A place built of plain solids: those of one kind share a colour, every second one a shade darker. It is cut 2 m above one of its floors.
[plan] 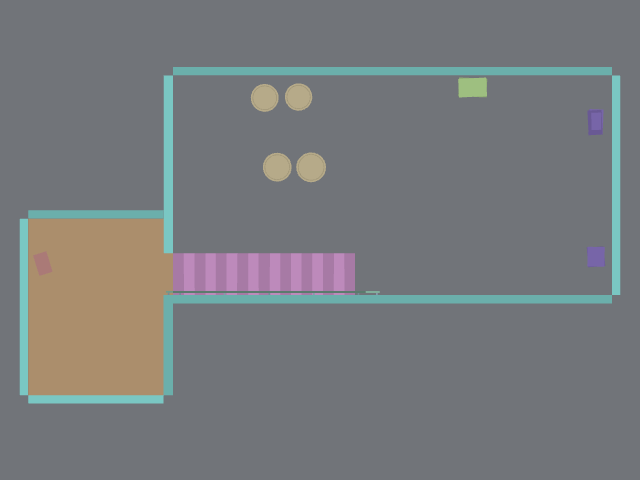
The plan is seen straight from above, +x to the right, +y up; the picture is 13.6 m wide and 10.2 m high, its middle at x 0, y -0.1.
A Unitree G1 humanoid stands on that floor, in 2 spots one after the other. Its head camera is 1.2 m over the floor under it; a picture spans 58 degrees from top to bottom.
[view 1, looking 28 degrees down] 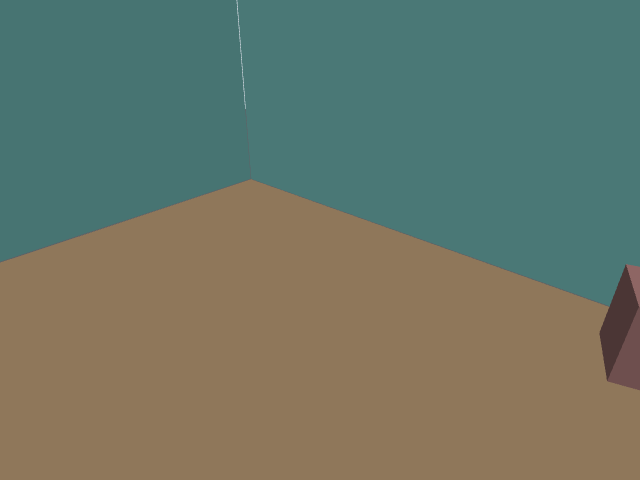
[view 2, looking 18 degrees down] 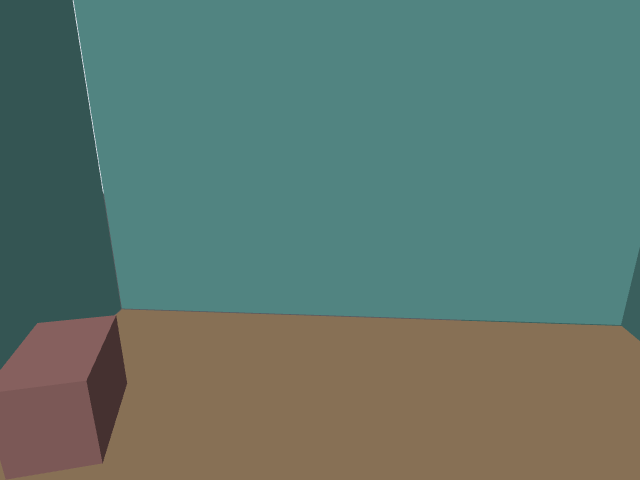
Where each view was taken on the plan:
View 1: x -4.12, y -0.78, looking -138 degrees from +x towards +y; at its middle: floor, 2.56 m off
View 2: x -4.85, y -1.90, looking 94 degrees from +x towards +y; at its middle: wall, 2.38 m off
